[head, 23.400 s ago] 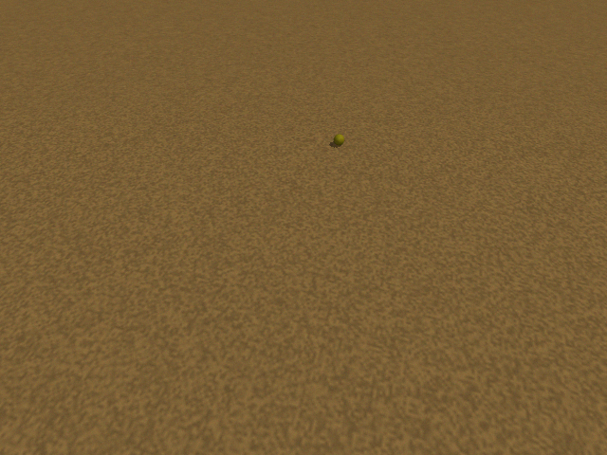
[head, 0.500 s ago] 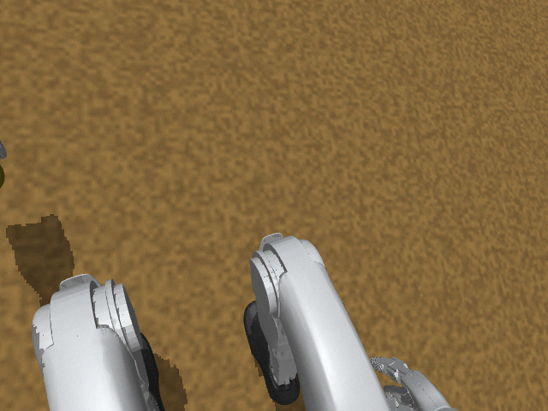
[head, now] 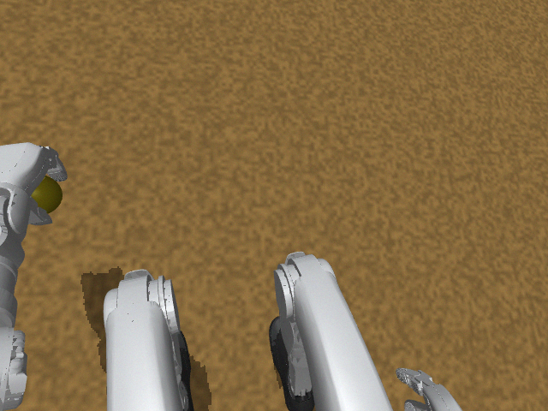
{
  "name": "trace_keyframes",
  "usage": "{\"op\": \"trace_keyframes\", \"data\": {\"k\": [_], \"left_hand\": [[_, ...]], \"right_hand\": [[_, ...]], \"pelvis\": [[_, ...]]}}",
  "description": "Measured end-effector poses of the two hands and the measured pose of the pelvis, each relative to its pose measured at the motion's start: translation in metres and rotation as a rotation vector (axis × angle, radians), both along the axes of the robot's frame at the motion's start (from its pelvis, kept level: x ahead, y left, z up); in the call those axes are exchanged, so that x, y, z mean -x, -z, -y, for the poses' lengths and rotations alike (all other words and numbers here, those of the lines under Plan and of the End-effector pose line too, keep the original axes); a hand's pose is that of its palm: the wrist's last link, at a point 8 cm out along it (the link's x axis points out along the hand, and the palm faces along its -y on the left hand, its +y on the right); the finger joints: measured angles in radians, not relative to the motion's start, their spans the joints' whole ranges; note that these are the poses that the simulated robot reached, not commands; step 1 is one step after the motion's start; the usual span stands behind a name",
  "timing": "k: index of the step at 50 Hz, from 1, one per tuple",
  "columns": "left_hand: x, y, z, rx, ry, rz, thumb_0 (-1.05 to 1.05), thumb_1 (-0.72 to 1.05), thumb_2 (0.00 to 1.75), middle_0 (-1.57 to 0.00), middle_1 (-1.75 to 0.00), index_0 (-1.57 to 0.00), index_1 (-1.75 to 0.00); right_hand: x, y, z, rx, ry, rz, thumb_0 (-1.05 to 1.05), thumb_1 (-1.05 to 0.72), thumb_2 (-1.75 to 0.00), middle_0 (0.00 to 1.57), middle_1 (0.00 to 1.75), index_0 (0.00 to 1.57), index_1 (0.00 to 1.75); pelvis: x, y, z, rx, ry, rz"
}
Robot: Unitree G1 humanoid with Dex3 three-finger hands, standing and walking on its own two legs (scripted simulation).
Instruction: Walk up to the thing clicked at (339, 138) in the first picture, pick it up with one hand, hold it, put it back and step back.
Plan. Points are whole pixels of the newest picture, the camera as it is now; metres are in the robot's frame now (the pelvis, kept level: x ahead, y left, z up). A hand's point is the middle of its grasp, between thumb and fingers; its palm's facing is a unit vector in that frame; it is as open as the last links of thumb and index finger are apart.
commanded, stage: lift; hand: left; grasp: from above
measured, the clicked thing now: (38, 194) +0.46 +0.31 -0.15
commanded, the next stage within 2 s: hold in 1.26 s
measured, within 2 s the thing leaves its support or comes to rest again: neither
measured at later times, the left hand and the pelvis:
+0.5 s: hand out of the picture +0.37 +0.29 +0.09, palm faces -0.41 -0.14 -0.90, open 8.4 cm; pelvis +0.01 +0.00 +0.16, yaw +4 degrees
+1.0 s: hand out of the picture +0.36 +0.27 +0.22, palm faces -0.42 -0.12 -0.90, open 8.5 cm; pelvis +0.05 +0.01 +0.30, yaw +6 degrees
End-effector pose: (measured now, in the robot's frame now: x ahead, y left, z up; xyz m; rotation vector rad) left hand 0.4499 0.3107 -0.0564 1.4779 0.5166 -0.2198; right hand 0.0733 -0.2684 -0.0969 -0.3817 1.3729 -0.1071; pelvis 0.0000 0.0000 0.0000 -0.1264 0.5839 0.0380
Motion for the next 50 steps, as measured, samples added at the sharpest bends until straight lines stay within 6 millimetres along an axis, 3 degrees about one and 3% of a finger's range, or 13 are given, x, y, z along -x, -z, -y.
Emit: {"op": "trace_keyframes", "data": {"k": [7,14,32,40,50], "left_hand": [[0.022,-0.047,-0.001,0.01,-0.004,0.003,-0.02,0.19,0.37,-0.78,-0.58,-0.83,-0.55],[0.042,-0.101,0.004,0.032,0.0,0.037,-0.02,0.19,0.42,-0.75,-0.61,-0.8,-0.59],[0.095,-0.258,0.013,0.036,-0.024,0.018,-0.01,0.17,0.48,-0.72,-0.65,-0.76,-0.63],[0.1,-0.3,0.019,0.023,-0.024,0.0,-0.01,0.19,0.48,-0.69,-0.67,-0.74,-0.65],[0.089,-0.339,0.034,0.015,-0.012,0.024,-0.01,0.19,0.48,-0.68,-0.68,-0.73,-0.66]], "right_hand": [[-0.027,-0.028,-0.006,-0.018,-0.008,0.092,0.0,-0.91,-0.9,0.2,0.3,0.2,0.3],[-0.048,-0.068,-0.014,-0.027,0.0,0.167,0.0,-0.91,-0.9,0.2,0.3,0.2,0.3],[-0.072,-0.211,-0.025,-0.04,0.046,0.306,0.0,-0.9,-0.9,0.21,0.3,0.2,0.3],[-0.08,-0.257,-0.025,-0.043,0.058,0.342,0.0,-0.9,-0.9,0.2,0.3,0.2,0.3],[-0.087,-0.294,-0.026,-0.058,0.072,0.342,0.0,-0.9,-0.9,0.2,0.3,0.2,0.3]], "pelvis": [[0.001,-0.034,-0.001,-0.011,-0.011,0.007],[0.0,-0.076,-0.002,-0.019,-0.027,0.039],[-0.018,-0.218,-0.006,-0.061,-0.065,0.207],[-0.033,-0.264,-0.008,-0.08,-0.07,0.27],[-0.051,-0.304,-0.01,-0.101,-0.065,0.332]]}}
